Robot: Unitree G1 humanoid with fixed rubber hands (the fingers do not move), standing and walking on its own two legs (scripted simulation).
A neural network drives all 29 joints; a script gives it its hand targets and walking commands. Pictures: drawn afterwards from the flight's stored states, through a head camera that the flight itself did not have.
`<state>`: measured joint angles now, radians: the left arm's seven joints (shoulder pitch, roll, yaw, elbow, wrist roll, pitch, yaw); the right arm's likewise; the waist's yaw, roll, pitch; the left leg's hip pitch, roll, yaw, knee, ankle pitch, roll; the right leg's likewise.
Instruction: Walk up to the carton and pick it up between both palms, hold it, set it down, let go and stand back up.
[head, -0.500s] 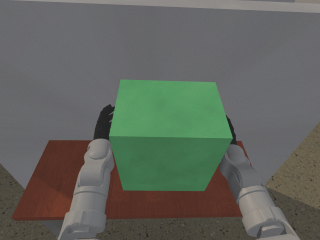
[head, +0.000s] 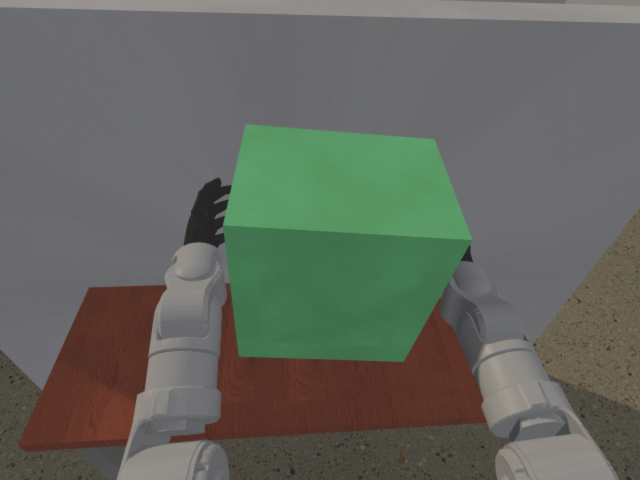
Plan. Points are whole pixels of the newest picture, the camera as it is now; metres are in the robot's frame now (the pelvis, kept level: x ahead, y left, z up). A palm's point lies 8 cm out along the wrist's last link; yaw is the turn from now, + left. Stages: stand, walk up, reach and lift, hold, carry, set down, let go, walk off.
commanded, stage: reach and lift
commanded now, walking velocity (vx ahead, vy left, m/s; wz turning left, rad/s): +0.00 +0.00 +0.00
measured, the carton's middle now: (331, 253) +0.36 +0.00 +0.12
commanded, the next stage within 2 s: hold in 1.32 s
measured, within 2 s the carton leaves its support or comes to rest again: neither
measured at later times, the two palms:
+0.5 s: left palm (199, 230) +0.37 +0.16 +0.16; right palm (454, 250) +0.36 -0.16 +0.13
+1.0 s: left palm (186, 223) +0.36 +0.17 +0.18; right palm (454, 235) +0.36 -0.15 +0.16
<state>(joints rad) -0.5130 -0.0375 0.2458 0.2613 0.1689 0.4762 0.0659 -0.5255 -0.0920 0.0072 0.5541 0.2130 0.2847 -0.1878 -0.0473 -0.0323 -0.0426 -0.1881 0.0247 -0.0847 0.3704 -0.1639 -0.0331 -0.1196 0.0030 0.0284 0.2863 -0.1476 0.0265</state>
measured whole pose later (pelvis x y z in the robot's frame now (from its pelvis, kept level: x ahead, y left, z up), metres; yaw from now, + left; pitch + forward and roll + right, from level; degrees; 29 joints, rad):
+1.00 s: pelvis +0.00 +0.00 +0.00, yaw +1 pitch -2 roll -2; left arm -0.56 -0.01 0.27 0.15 0.16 0.63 0.06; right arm -0.61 -0.11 0.02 0.45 0.27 0.46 -0.23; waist -0.06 -0.01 -0.05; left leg -0.18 0.03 -0.11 0.39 -0.17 -0.04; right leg -0.09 0.01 0.01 0.28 -0.15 0.02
